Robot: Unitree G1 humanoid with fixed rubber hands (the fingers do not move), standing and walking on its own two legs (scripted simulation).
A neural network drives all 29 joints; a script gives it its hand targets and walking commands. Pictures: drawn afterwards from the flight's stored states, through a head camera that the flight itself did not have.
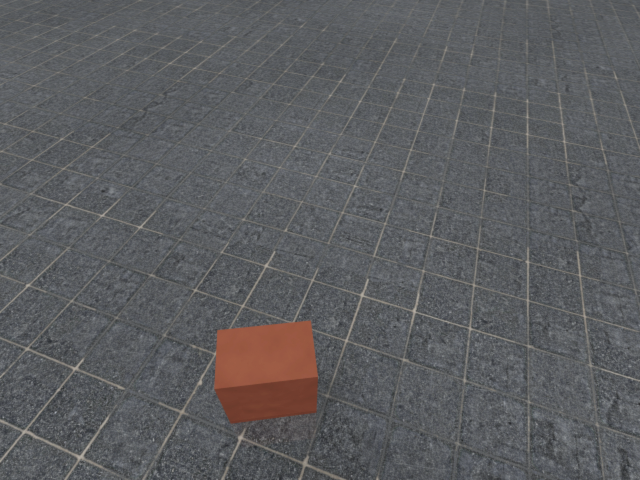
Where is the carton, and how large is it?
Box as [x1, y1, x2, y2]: [214, 321, 317, 423]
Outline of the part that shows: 310,321 217,330 214,389 231,423 309,413 316,411 317,372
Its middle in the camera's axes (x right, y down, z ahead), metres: -0.15 +0.40 +1.12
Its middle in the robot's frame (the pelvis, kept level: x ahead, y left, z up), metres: +0.52 +0.16 -0.63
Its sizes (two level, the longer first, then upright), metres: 0.258 0.162 0.273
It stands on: the floor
